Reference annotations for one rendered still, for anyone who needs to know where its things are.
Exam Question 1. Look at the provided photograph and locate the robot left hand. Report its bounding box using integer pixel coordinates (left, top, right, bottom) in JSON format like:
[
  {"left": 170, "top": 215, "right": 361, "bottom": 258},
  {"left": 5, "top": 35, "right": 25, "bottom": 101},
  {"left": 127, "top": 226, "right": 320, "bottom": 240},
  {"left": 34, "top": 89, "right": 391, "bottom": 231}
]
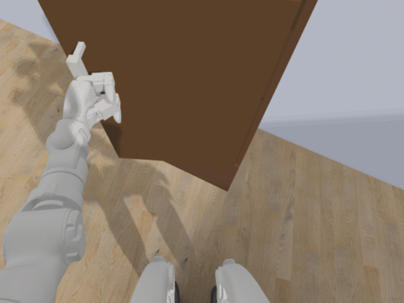
[{"left": 62, "top": 72, "right": 121, "bottom": 131}]

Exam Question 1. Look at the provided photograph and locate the cupboard door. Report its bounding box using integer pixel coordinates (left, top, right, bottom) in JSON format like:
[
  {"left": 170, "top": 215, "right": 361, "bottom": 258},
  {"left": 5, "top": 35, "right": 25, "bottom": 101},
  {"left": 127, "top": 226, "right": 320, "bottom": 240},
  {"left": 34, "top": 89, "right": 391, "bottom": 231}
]
[{"left": 38, "top": 0, "right": 302, "bottom": 165}]

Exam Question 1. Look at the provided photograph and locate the left robot upper arm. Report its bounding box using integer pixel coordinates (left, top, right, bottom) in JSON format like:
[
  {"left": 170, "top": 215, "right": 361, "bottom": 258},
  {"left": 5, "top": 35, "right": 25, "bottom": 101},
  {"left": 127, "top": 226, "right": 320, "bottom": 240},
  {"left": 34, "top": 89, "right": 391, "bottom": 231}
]
[{"left": 0, "top": 208, "right": 86, "bottom": 303}]

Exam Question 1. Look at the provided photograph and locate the left robot forearm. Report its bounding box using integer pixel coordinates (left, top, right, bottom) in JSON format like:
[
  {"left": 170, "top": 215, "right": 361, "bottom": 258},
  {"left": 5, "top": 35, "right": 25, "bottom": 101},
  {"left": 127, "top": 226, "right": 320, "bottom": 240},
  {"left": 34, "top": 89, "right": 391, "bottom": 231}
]
[{"left": 2, "top": 119, "right": 91, "bottom": 264}]

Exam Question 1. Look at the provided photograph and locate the handle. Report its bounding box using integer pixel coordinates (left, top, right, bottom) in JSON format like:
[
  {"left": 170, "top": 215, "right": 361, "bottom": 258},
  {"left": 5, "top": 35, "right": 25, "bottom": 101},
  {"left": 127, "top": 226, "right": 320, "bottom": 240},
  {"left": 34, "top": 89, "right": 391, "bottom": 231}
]
[{"left": 66, "top": 42, "right": 101, "bottom": 97}]

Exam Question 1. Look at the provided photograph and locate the robot left thigh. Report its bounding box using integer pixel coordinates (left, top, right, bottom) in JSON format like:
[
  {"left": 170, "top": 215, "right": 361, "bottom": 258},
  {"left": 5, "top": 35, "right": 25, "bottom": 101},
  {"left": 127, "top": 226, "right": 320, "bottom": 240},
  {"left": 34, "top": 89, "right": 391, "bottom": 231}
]
[{"left": 129, "top": 261, "right": 175, "bottom": 303}]

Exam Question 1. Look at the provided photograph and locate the right robot shin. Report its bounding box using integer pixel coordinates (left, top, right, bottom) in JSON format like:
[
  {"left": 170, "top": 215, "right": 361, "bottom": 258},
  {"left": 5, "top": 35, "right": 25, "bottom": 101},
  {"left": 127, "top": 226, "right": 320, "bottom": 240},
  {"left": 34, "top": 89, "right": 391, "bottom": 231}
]
[{"left": 217, "top": 259, "right": 235, "bottom": 303}]

